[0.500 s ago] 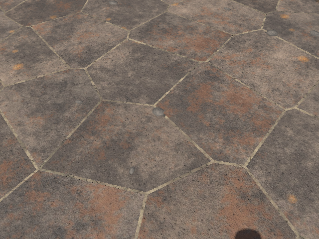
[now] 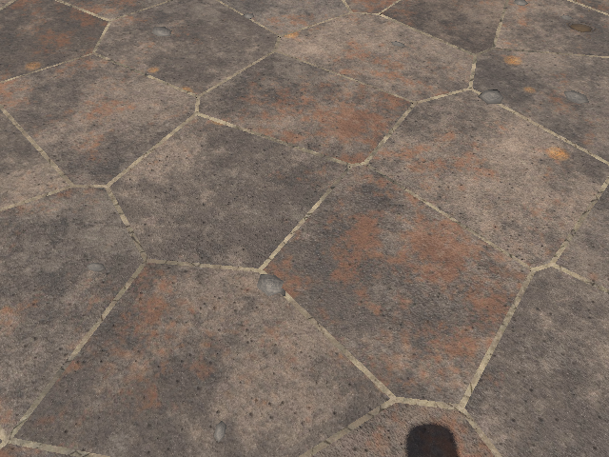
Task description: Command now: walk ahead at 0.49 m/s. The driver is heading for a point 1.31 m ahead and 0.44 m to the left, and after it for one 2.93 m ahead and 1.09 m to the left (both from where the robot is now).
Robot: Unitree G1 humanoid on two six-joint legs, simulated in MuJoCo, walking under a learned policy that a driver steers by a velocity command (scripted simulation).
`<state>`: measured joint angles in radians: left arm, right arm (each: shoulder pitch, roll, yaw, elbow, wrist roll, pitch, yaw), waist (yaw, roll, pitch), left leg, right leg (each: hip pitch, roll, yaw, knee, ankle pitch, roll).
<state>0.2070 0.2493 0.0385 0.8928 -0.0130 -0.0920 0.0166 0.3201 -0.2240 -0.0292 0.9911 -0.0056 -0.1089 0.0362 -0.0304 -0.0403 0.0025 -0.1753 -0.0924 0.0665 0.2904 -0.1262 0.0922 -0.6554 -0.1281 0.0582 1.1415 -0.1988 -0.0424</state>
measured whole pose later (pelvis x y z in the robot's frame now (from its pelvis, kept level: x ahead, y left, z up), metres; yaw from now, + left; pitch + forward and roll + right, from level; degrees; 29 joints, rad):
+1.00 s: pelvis +0.52 +0.03 -0.01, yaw +24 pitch +1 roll +0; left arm 0.20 0.27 0.06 0.85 -0.02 -0.13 0.01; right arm 0.20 -0.26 -0.09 0.78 0.02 -0.06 0.04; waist 0.00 -0.01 0.05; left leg -0.37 -0.09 0.03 0.52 -0.18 0.11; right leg -0.42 -0.07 0.03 1.25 -0.38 -0.01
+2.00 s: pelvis +0.97 +0.31 -0.01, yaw +37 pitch +2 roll -1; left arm 0.33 0.29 0.04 0.86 -0.02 -0.08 -0.01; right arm 0.15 -0.26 -0.05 0.71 0.00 -0.09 0.03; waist 0.03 -0.02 0.01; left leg -0.37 -0.03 0.03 0.50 -0.17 0.05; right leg -0.37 -0.03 0.03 1.11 -0.41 -0.03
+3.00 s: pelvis +1.24 +0.49 -0.01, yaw +14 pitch +2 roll -1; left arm 0.18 0.33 0.08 0.64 -0.01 0.04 0.02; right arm 0.19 -0.27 -0.05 0.72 -0.03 -0.02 -0.02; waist -0.01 -0.04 0.01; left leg -0.32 0.00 -0.05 0.50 -0.22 0.00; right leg -0.53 0.14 0.15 0.99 -0.47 0.03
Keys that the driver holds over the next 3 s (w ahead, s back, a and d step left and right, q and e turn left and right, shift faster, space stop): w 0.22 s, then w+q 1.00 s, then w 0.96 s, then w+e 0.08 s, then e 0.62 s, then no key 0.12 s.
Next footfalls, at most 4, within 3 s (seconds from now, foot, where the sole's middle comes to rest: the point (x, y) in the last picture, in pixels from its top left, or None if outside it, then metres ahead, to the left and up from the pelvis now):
0.30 right None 0.34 -0.17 -0.78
0.88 left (256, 427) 0.59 0.11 -0.78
1.36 right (272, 299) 0.93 0.08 -0.78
1.88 left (140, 285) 0.99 0.44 -0.78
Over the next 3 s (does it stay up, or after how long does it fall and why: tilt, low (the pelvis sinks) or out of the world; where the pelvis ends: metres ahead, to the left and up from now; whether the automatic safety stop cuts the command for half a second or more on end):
stays up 1.24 0.49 -0.01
